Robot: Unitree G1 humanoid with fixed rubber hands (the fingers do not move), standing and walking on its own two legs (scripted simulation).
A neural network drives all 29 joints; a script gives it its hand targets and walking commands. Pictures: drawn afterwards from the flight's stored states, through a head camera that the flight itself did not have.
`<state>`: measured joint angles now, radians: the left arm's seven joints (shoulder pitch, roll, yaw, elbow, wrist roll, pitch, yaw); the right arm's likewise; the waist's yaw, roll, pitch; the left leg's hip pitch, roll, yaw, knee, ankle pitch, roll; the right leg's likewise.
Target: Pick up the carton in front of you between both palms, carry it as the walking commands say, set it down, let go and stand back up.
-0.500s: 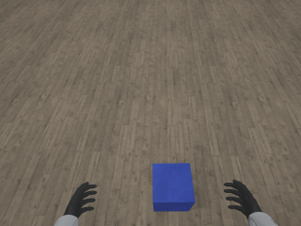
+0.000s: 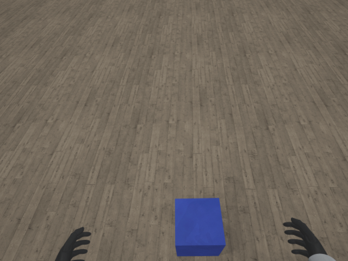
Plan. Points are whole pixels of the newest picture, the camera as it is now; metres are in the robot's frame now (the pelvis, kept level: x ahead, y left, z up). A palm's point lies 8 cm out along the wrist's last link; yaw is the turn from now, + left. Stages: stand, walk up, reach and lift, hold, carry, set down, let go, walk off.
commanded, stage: stand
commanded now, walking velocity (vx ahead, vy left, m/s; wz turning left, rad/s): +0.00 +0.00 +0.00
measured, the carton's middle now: (197, 228) +0.35 -0.07 -0.64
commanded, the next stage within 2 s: none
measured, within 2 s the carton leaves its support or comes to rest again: neither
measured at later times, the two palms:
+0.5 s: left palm out of the picture +0.11 +0.28 -0.09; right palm out of the picture +0.12 -0.30 -0.09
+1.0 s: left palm out of the picture +0.07 +0.29 -0.09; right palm out of the picture +0.08 -0.32 -0.09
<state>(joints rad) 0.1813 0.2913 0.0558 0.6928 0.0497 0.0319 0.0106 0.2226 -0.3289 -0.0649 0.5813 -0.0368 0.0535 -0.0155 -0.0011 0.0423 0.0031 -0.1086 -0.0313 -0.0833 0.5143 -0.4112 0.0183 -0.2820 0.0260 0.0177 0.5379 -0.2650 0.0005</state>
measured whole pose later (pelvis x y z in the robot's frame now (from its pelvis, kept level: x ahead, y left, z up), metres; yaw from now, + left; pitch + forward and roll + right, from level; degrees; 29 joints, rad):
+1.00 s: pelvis -0.02 -0.02 +0.01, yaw +1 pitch -2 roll +0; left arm 0.12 0.36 0.04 0.97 0.02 -0.01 0.01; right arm 0.22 -0.38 -0.01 0.85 -0.03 -0.01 -0.02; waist 0.01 0.02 0.03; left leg -0.05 -0.02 -0.10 0.41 -0.32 -0.01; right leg -0.22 0.03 0.00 0.45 -0.19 -0.02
